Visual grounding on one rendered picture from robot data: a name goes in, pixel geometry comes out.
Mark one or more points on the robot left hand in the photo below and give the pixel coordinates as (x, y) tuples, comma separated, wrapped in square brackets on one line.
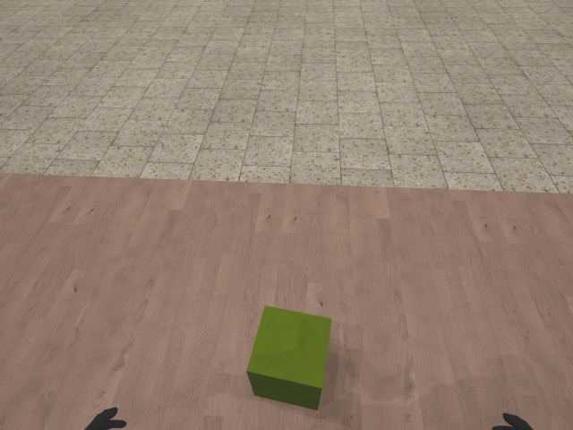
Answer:
[(102, 422)]

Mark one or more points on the carton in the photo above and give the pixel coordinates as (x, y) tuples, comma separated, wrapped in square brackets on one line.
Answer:
[(288, 357)]

